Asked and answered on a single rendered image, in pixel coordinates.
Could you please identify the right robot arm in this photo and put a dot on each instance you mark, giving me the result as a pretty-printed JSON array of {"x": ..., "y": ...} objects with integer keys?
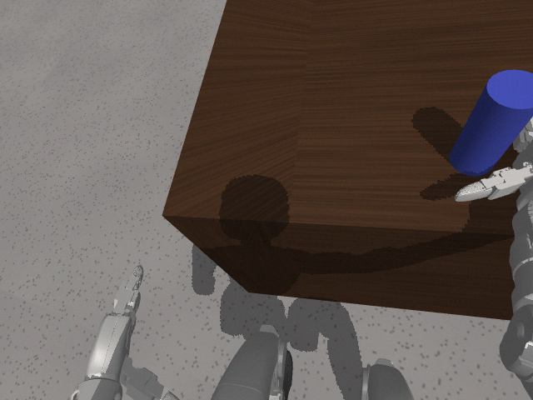
[{"x": 516, "y": 348}]

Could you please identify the left robot hand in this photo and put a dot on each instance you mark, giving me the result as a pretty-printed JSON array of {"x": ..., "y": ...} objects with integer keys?
[{"x": 110, "y": 350}]

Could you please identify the left robot arm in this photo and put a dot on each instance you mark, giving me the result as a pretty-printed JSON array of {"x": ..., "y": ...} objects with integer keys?
[{"x": 98, "y": 389}]

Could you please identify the can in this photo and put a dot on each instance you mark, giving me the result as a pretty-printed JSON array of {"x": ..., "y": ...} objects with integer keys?
[{"x": 502, "y": 111}]

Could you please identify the right robot hand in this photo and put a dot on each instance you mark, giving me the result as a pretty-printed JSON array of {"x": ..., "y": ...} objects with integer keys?
[{"x": 506, "y": 180}]

